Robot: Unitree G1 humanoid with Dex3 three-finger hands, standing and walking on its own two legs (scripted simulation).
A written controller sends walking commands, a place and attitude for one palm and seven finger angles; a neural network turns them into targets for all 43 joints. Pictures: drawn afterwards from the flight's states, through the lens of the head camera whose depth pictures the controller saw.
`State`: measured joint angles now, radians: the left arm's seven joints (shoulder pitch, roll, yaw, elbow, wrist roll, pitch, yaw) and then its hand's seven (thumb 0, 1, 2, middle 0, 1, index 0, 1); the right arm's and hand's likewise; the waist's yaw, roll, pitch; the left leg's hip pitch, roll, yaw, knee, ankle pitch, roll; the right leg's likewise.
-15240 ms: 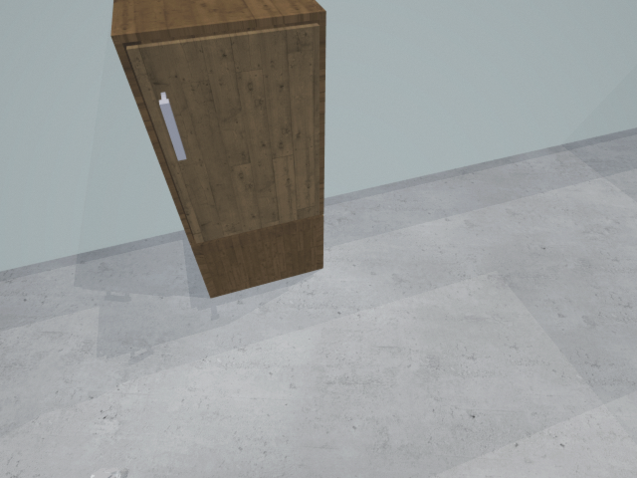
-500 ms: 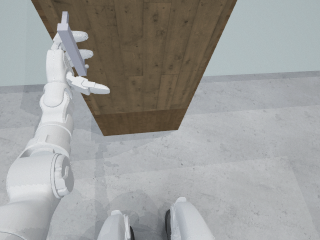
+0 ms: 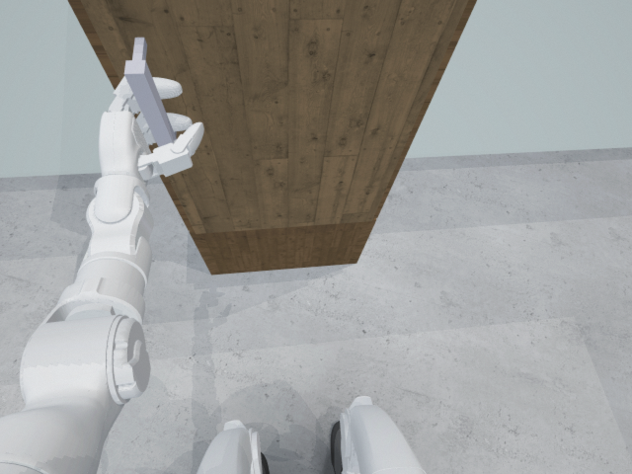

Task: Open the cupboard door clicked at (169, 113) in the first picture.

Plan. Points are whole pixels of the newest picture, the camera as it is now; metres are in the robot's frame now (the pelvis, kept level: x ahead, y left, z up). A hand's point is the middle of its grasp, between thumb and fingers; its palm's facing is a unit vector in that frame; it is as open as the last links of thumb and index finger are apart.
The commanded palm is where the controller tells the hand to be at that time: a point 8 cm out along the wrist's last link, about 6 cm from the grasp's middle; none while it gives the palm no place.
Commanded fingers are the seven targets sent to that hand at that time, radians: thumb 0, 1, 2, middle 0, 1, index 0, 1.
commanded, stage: close the thumb around the handle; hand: left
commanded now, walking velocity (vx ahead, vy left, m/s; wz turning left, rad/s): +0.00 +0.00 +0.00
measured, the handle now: (157, 104) +0.56 +0.15 +0.07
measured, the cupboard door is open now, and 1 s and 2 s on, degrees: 0 30 39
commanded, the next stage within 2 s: pull the door open along its arc in 0.20 s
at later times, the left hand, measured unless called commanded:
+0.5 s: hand (177, 148) +0.50 +0.13 +0.06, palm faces +0.00 -1.00 -0.02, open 5.6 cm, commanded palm +0.45 +0.17 +0.06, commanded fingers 0.00 0.90 0.90 -0.40 -1.35 -0.40 -1.35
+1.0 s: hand (248, 269) +0.34 +0.05 +0.06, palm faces +0.28 -0.96 +0.02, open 6.0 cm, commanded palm +0.27 +0.10 +0.06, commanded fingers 0.00 0.90 0.90 -0.40 -1.35 -0.40 -1.35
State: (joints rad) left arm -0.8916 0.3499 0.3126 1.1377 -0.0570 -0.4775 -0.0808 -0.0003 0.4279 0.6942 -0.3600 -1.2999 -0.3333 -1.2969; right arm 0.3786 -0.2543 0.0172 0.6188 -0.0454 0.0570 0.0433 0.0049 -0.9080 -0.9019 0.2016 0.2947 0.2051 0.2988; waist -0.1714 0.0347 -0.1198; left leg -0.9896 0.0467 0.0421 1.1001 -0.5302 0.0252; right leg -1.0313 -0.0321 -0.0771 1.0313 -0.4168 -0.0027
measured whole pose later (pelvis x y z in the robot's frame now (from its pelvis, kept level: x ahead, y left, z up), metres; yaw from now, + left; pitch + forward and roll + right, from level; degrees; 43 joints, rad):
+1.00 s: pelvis +0.02 -0.01 +0.02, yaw +1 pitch +17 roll +0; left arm -0.03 -0.12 -0.18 0.29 0.11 -0.38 0.50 0.02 0.70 0.76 -0.34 -1.32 -0.37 -1.32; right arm 0.19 -0.18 -0.01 0.52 -0.07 0.01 0.08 0.01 -0.91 -0.90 0.20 0.29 0.20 0.30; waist -0.01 0.02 -0.15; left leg -0.76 0.03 0.05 0.99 -0.52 0.01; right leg -0.83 -0.04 -0.07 0.98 -0.44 -0.01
